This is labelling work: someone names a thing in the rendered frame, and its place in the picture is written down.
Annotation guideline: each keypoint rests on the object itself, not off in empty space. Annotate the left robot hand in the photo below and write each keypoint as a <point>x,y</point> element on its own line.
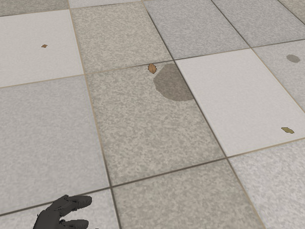
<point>50,218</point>

